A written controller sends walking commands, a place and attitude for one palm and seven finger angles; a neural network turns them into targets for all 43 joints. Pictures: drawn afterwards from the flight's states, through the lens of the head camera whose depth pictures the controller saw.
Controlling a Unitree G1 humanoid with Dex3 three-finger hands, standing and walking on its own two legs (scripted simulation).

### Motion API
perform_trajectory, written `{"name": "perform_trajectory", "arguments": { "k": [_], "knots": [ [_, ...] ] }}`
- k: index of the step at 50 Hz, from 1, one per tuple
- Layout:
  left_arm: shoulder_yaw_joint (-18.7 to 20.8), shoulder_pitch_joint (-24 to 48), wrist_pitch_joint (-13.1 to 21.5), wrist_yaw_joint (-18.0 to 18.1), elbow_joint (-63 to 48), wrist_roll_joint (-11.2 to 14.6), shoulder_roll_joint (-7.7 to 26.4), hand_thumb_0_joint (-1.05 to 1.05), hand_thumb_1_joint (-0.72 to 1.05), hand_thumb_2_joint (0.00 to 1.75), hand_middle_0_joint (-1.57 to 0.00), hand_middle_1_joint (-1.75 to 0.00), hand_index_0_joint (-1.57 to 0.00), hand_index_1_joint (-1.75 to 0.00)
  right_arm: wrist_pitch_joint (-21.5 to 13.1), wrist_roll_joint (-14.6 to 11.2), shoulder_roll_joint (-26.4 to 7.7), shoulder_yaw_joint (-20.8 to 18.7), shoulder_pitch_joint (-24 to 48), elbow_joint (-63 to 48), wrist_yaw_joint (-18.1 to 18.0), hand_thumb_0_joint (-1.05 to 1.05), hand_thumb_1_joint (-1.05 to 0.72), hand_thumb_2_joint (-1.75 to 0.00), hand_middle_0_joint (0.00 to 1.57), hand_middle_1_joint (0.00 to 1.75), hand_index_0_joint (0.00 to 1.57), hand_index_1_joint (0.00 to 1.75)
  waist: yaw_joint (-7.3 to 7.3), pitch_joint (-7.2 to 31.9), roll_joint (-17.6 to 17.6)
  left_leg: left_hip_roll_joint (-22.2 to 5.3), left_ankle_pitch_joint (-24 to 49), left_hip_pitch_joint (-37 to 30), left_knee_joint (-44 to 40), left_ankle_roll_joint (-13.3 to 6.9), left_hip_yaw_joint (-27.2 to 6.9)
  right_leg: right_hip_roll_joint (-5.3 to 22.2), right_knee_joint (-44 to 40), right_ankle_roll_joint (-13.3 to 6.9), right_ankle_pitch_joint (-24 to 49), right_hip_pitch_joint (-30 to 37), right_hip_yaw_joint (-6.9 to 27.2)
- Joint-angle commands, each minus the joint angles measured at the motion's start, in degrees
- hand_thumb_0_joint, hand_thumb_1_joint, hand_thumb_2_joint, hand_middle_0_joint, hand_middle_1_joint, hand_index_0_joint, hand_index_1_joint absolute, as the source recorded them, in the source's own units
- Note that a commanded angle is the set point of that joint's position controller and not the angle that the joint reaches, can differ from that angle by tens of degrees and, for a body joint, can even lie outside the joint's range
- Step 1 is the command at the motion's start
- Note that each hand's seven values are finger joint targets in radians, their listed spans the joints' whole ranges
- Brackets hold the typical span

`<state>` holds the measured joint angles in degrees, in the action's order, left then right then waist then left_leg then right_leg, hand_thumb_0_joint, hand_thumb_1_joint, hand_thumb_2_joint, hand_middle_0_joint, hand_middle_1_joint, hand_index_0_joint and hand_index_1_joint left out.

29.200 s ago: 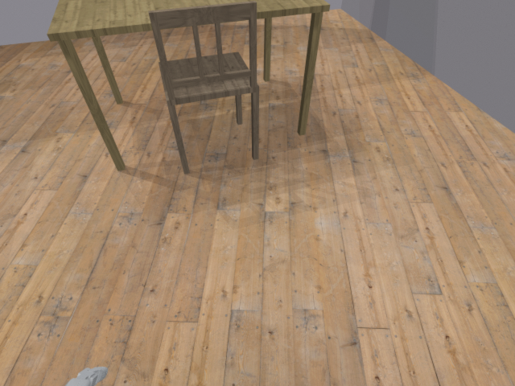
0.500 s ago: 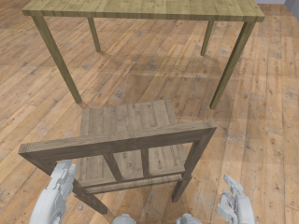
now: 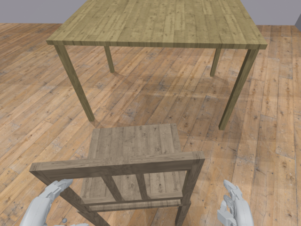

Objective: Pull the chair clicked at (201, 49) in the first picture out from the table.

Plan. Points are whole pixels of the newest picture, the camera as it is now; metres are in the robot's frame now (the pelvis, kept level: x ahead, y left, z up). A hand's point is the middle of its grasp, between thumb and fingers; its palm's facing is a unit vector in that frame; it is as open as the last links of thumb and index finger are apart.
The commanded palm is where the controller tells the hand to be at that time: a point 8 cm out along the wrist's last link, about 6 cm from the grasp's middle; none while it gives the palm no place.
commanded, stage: draw the hand back to the body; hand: left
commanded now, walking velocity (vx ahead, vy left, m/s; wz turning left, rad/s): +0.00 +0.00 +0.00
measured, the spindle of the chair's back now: (112, 187) +0.25 +0.15 -0.09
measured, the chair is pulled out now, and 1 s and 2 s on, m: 0.63 0.62 0.62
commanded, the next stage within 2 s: step back with the hand held close in 0.68 s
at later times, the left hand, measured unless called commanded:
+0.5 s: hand (11, 145) +0.21 +0.27 +0.20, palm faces +0.54 -0.69 -0.48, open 7.4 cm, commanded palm +0.13 +0.29 +0.19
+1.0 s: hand (15, 168) +0.19 +0.28 +0.15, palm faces +0.36 -0.80 -0.49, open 7.4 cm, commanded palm +0.12 +0.32 +0.20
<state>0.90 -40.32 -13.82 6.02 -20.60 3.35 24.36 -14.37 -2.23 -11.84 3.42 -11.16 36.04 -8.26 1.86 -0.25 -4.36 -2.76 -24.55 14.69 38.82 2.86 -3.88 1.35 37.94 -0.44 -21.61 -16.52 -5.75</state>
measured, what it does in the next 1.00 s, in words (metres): stands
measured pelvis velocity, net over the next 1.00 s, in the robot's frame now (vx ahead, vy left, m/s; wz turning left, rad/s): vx -0.03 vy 0.03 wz -0.05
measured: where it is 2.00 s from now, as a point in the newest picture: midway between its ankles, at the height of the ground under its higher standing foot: outside the picture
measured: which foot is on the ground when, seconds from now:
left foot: down 0.00-1.00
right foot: down 0.00-1.00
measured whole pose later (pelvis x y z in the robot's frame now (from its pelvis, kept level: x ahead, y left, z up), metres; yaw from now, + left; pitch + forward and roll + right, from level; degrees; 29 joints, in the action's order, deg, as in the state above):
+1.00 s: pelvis -0.03 +0.03 +0.02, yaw -3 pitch -1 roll -1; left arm 21.5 -28.5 6.0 7.4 -21.5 2.1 19.3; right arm -5.1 -1.5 -12.8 -0.1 -8.3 36.0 -4.3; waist -0.3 -4.1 -4.0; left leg -1.1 -16.1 11.0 27.9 0.3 0.3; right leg 2.7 25.6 1.8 -11.3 -13.4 -2.3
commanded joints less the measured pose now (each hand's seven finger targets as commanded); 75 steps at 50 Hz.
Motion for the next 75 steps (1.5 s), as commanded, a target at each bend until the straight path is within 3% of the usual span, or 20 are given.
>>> {"name": "perform_trajectory", "arguments": {
  "k": [1, 11, 15, 19, 20, 23, 26, 30, 31, 35, 40, 41, 44, 51, 57, 61, 65, 69, 73, 75],
  "knots": [
    [23.12, 13.72, 13.33, 7.41, -31.29, -0.68, 13.01, 0.00, 0.39, 0.65, -0.13, -0.19, -0.13, -0.19, -4.30, -0.21, -4.90, -1.64, 5.92, -7.15, -0.11, 0.00, -0.90, -0.90, 0.20, 0.30, 0.20, 0.30, 1.90, 11.76, -9.06, 1.11, 25.74, -3.81, -7.17, -2.66, 2.40, 2.75, -6.35, -1.21, 23.75, 9.33, 0.59],
    [26.32, 19.72, 13.22, 8.30, -33.40, -0.70, 16.11, 0.00, 0.75, 0.83, -0.18, -0.27, -0.18, -0.27, -5.47, -1.40, -5.43, -2.19, 4.77, -4.84, 0.45, 0.00, -0.90, -0.90, 0.20, 0.30, 0.20, 0.30, 1.66, 12.20, -8.49, 1.06, 30.28, -7.83, -8.79, -3.22, 2.79, 3.58, -7.08, -0.81, 29.52, 11.07, 1.02],
    [27.05, 23.83, 14.62, 7.32, -25.94, -0.54, 13.75, 0.00, 0.90, 0.90, -0.20, -0.30, -0.20, -0.30, -5.33, -0.80, -6.37, -2.62, 6.47, -4.46, 0.81, 0.00, -0.90, -0.90, 0.20, 0.30, 0.20, 0.30, 1.07, 8.37, -1.84, 0.93, 27.83, -8.69, -9.89, -3.62, 3.27, 3.22, -9.31, -0.43, 28.73, 9.54, 2.29],
    [25.87, 18.02, 15.68, 4.10, 0.68, -0.93, 4.52, 0.00, 0.90, 0.90, -0.20, -0.30, -0.20, -0.30, -0.96, 0.39, -6.20, -4.11, 8.50, -2.90, 2.00, 0.00, -0.90, -0.90, 0.20, 0.30, 0.20, 0.30, 0.80, -0.05, 15.31, 0.08, 23.14, -5.64, -10.34, -4.35, 4.22, 3.16, -12.24, 1.15, 27.14, 8.07, 1.26],
    [23.31, 12.88, 14.83, 2.66, 8.28, -0.47, -0.09, 0.00, 0.90, 0.90, -0.20, -0.30, -0.20, -0.30, 0.83, -0.27, -6.04, -4.58, 10.22, -2.50, 2.67, 0.00, -0.90, -0.90, 0.20, 0.30, 0.20, 0.30, 0.73, -4.60, 14.93, 0.22, 21.44, -2.96, -10.58, -4.22, 4.41, 2.94, -13.25, 1.06, 25.96, 7.17, 1.70],
    [22.88, 12.05, 17.15, 0.92, 5.01, -0.08, 1.02, 0.00, 0.90, 0.90, -0.20, -0.30, -0.20, -0.30, 5.50, -0.53, -6.53, -5.64, 11.26, -5.03, 3.52, 0.00, -0.90, -0.90, 0.20, 0.30, 0.20, 0.30, 1.61, -2.19, 12.06, 0.46, 19.24, -2.53, -11.77, -4.82, 4.19, 3.74, -14.30, 1.29, 23.01, 8.39, 2.03],
    [24.15, 12.58, 20.14, 0.58, -6.58, 0.42, 4.55, 0.00, 0.90, 0.90, -0.20, -0.30, -0.20, -0.30, 5.35, -0.52, -5.52, -4.95, 13.21, -8.26, 3.55, 0.00, -0.90, -0.90, 0.20, 0.30, 0.20, 0.30, 2.89, 2.76, 5.11, 0.36, 17.86, -4.04, -12.78, -5.09, 3.93, 4.27, -14.90, 0.72, 19.48, 10.48, 3.02],
    [33.00, 18.61, 23.15, 3.43, -26.17, -0.17, 17.09, 0.00, 0.90, 0.90, -0.20, -0.30, -0.20, -0.30, 1.91, 0.70, -5.60, -4.19, 12.15, -8.79, 2.07, 0.00, -0.90, -0.90, 0.20, 0.30, 0.20, 0.30, 3.69, 11.50, -5.69, 0.44, 20.42, -8.56, -13.09, -4.34, 3.65, 4.20, -14.29, -0.59, 21.35, 13.88, 4.82],
    [32.30, 17.82, 23.00, 3.98, -27.02, -0.75, 15.93, 0.00, 0.90, 0.90, -0.20, -0.30, -0.20, -0.30, 1.06, 0.80, -4.97, -4.05, 11.01, -8.65, 1.72, 0.00, -0.90, -0.90, 0.20, 0.30, 0.20, 0.30, 3.32, 12.11, -6.42, 0.48, 20.98, -9.15, -13.36, -4.40, 3.71, 4.13, -14.40, -0.81, 20.94, 13.83, 4.76],
    [28.98, 19.43, 21.23, 5.10, -19.99, -1.00, 10.45, 0.00, 0.90, 0.90, -0.20, -0.30, -0.20, -0.30, 0.51, 0.02, -5.39, -4.23, 8.92, -6.57, 0.88, 0.00, -0.90, -0.90, 0.20, 0.30, 0.20, 0.30, 1.14, 2.79, -5.22, 0.18, 18.26, -7.77, -14.12, -3.74, 3.99, 3.13, -17.30, -1.24, 16.75, 8.54, 4.81],
    [21.93, 18.86, 21.00, 3.01, -4.41, -0.83, 1.68, 0.00, 0.90, 0.90, -0.20, -0.30, -0.20, -0.30, 2.18, -0.18, -6.84, -5.06, 9.67, -5.67, 1.35, 0.00, -0.90, -0.90, 0.20, 0.30, 0.20, 0.30, 0.29, -5.39, 4.72, -0.39, 11.23, -5.15, -15.17, -4.54, 3.47, 2.64, -19.34, -0.27, 7.08, 3.91, 3.40],
    [30.39, 26.11, 23.45, 2.96, -8.51, -0.56, 10.86, 0.00, 0.90, 0.90, -0.20, -0.30, -0.20, -0.30, 3.75, -0.36, -8.70, -5.74, 5.87, -6.77, 1.99, 0.00, -0.90, -0.90, 0.20, 0.30, 0.20, 0.30, -1.19, -8.15, 6.13, -0.64, 7.38, -1.42, -13.13, -5.34, 2.79, 5.44, -23.55, -0.70, 7.05, -1.17, 11.17],
    [25.09, 16.58, 23.10, 1.57, -4.45, -0.99, 4.61, 0.00, 0.90, 0.90, -0.20, -0.30, -0.20, -0.30, 5.83, 0.45, -7.52, -6.14, 7.28, -6.77, 3.09, 0.00, -0.90, -0.90, 0.20, 0.30, 0.20, 0.30, -1.51, -3.36, 12.07, -0.21, 8.78, -3.44, -10.24, -5.25, 1.87, 8.33, -23.31, -1.83, 8.09, -0.01, 10.58],
    [32.95, 8.20, 26.19, 3.32, -25.41, -1.07, 11.71, 0.00, 0.90, 0.90, -0.20, -0.30, -0.20, -0.30, 6.97, 1.25, -6.61, -5.84, 8.80, -10.98, 2.87, 0.00, -0.90, -0.90, 0.20, 0.30, 0.20, 0.30, -0.02, 11.51, -3.90, -4.90, 32.59, -3.86, -18.06, -5.64, -1.66, 4.84, -8.80, 0.27, 25.30, 12.29, 4.25],
    [33.01, 5.84, 26.28, 3.80, -21.51, -0.36, 10.10, 0.00, 0.90, 0.90, -0.20, -0.30, -0.20, -0.30, 6.36, 1.61, -5.85, -6.68, 6.44, -8.94, 2.39, 0.00, -0.90, -0.90, 0.20, 0.30, 0.20, 0.30, -0.71, 9.54, -7.45, -8.73, 43.51, -4.33, -17.08, -6.01, -2.23, 4.13, -3.76, 0.63, 12.30, 6.07, 2.99],
    [29.04, 8.17, 25.29, 3.19, -16.47, -0.13, 6.01, 0.00, 0.90, 0.90, -0.20, -0.30, -0.20, -0.30, 6.13, 1.66, -6.51, -6.74, 5.43, -7.63, 2.71, 0.00, -0.90, -0.90, 0.20, 0.30, 0.20, 0.30, -1.55, 5.13, -4.56, -8.83, 38.62, -0.73, -15.21, -5.88, -1.28, 4.94, -7.48, 0.02, 14.41, 5.90, 3.36],
    [28.08, 10.15, 23.67, 3.29, -15.52, -0.44, 6.69, 0.00, 0.90, 0.90, -0.20, -0.30, -0.20, -0.30, 7.13, 1.03, -6.82, -7.32, 5.93, -8.25, 2.39, 0.00, -0.90, -0.90, 0.20, 0.30, 0.20, 0.30, -2.02, 5.23, 5.86, -3.29, 22.25, 1.94, -9.93, -3.89, 0.30, 7.87, -12.65, -1.97, 29.51, 6.16, 8.45],
    [29.30, 11.27, 23.18, 4.14, -19.52, -0.66, 9.37, 0.00, 0.90, 0.90, -0.20, -0.30, -0.20, -0.30, 8.67, 1.04, -5.69, -6.56, 5.50, -9.63, 2.45, 0.00, -0.90, -0.90, 0.20, 0.30, 0.20, 0.30, -2.08, 5.73, 13.98, 1.63, 6.56, -0.97, -1.39, -3.07, 2.06, 13.78, -21.25, -4.51, 14.18, -3.26, 12.55],
    [32.33, 9.44, 24.28, 5.35, -23.45, -0.19, 11.64, 0.00, 0.90, 0.90, -0.20, -0.30, -0.20, -0.30, 8.98, 0.87, -5.54, -5.71, 6.98, -10.98, 1.64, 0.00, -0.90, -0.90, 0.20, 0.30, 0.20, 0.30, -1.34, 5.65, 7.76, -0.35, 4.03, 0.48, -8.12, -4.18, -0.21, 11.30, -19.89, -3.10, -0.18, -5.13, 9.58],
    [34.00, 8.37, 25.15, 5.74, -24.58, -0.28, 13.13, 0.00, 0.90, 0.90, -0.20, -0.30, -0.20, -0.30, 8.55, 0.78, -6.72, -5.96, 7.86, -11.38, 0.83, 0.00, -0.90, -0.90, 0.20, 0.30, 0.20, 0.30, -1.33, 3.87, -3.80, -4.95, -1.35, 8.06, -19.56, -5.70, -5.31, 5.50, -14.25, -0.02, -2.96, -0.13, 6.46]
  ]
}}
